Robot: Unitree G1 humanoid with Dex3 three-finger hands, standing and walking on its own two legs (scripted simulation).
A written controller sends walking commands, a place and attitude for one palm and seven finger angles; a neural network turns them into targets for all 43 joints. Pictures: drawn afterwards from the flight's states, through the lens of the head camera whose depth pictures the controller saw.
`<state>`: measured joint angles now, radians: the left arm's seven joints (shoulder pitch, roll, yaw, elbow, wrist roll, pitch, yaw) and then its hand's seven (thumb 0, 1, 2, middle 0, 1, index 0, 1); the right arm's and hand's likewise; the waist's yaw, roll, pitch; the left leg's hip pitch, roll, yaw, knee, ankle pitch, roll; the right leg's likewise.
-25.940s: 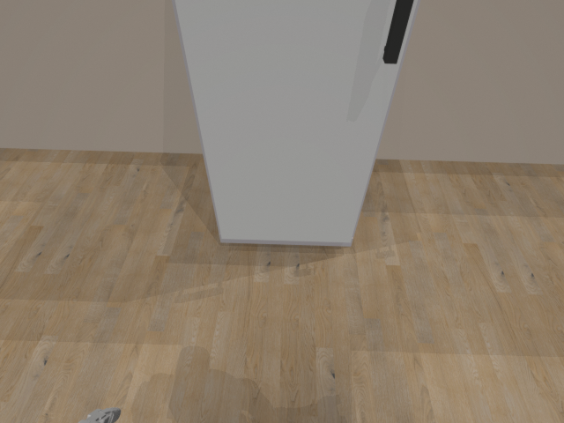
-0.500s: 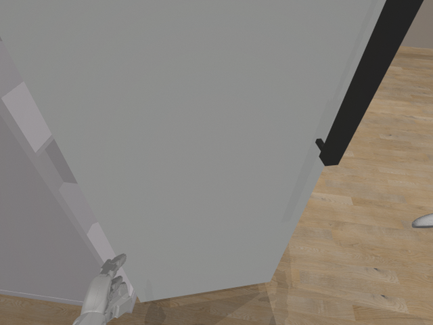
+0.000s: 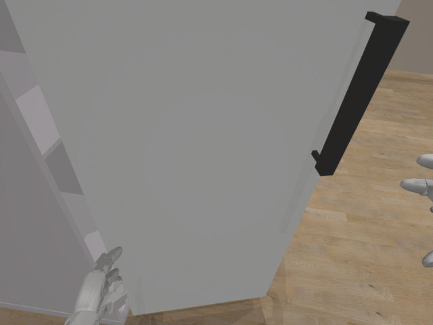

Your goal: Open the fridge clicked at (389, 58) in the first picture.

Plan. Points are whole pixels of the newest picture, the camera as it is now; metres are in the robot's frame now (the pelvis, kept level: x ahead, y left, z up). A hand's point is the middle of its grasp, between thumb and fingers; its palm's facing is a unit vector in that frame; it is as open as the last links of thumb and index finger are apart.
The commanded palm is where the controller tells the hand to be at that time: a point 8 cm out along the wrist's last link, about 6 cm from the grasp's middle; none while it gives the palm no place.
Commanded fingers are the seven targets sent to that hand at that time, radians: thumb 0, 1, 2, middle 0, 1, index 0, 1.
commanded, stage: draw the hand back to the body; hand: right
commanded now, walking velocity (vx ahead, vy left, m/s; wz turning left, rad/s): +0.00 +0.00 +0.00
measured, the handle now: (344, 104) +0.42 -0.22 +0.26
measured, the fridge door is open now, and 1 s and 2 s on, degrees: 74 74 74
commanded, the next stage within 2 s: step back with the hand held close in 1.14 s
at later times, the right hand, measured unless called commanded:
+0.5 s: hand (427, 226) +0.22 -0.29 +0.18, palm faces +0.51 +0.79 -0.35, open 11.4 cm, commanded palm +0.16 -0.32 +0.19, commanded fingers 0.00 -0.47 -0.69 0.22 0.56 0.22 0.56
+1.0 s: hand (418, 244) +0.20 -0.27 +0.17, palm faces +0.49 +0.78 -0.39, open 7.6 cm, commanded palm +0.15 -0.30 +0.18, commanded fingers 0.00 -0.90 -0.90 0.20 0.30 0.20 0.30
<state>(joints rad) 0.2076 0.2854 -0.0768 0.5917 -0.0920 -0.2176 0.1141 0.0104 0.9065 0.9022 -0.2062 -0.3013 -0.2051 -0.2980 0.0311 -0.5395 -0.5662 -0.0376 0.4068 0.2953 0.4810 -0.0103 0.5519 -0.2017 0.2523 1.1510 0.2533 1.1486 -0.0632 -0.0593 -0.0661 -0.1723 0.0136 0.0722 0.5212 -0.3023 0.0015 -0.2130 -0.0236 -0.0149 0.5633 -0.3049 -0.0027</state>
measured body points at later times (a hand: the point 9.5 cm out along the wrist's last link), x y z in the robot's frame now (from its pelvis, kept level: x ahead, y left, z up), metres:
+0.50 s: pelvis +0.01 -0.01 +0.00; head -0.01 +0.01 +0.45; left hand +0.18 +0.21 -0.09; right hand +0.18 -0.33 +0.20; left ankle -0.01 +0.12 -0.73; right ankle +0.00 -0.12 -0.73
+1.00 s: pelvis +0.01 +0.00 +0.01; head -0.01 +0.02 +0.45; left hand +0.21 +0.22 -0.07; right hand +0.16 -0.31 +0.19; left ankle -0.01 +0.12 -0.73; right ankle +0.00 -0.12 -0.73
